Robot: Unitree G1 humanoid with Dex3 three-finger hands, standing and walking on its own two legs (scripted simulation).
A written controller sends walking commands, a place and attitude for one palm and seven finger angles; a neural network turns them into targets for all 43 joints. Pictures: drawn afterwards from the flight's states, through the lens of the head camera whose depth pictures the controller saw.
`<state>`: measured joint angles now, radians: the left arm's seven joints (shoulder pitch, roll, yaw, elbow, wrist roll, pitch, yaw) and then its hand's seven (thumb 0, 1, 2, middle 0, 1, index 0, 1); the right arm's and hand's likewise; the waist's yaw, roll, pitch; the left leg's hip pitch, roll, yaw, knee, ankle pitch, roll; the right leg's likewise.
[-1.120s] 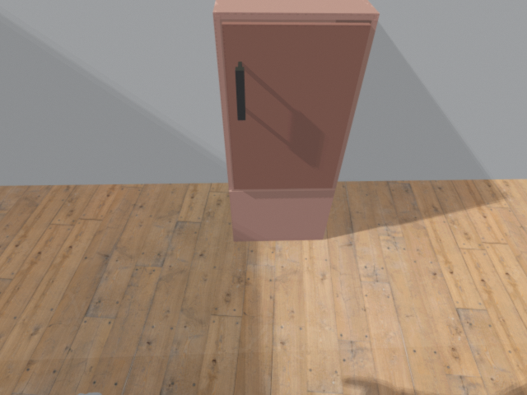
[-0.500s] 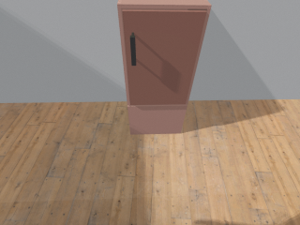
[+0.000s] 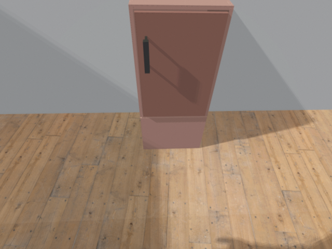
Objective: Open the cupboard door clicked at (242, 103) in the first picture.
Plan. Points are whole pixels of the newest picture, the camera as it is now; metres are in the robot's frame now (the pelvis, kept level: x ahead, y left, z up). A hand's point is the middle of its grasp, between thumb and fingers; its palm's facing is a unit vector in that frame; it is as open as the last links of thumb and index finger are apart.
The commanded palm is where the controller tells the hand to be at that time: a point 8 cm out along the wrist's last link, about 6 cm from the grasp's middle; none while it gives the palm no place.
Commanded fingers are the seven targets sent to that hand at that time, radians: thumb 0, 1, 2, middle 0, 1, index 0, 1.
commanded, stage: look at it before walking up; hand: left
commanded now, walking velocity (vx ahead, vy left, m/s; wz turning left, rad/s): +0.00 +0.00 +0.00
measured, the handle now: (146, 55) +0.89 +0.14 +0.02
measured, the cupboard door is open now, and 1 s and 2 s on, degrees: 0 0 0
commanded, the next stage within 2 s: take the last steps up to it in 0.32 s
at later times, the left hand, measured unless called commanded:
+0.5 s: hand out of the picture +0.08 +0.25 -0.15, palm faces -0.01 -0.94 -0.34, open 7.4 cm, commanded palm none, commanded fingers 0.00 0.90 0.90 -0.20 -0.30 -0.20 -0.30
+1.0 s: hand out of the picture +0.00 +0.16 -0.20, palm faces +0.05 -0.99 -0.09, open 7.4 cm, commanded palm none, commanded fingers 0.00 0.90 0.90 -0.20 -0.30 -0.20 -0.30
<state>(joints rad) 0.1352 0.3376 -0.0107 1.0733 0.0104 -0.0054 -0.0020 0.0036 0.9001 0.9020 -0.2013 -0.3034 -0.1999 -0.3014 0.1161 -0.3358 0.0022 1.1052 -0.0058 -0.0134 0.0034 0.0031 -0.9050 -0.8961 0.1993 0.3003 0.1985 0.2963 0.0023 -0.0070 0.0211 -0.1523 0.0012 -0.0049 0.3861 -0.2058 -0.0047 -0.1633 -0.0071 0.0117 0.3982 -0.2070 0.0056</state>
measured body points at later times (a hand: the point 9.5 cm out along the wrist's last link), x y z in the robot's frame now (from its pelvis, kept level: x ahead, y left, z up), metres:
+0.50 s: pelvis +0.01 +0.00 +0.00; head +0.00 +0.00 +0.45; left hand +0.08 +0.30 -0.13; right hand +0.09 -0.30 -0.13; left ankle +0.00 +0.12 -0.74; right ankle +0.01 -0.12 -0.74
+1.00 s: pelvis +0.12 +0.01 -0.02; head +0.12 +0.04 +0.43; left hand +0.00 +0.21 -0.19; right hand +0.12 -0.22 -0.16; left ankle +0.09 +0.11 -0.74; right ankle +0.02 -0.11 -0.69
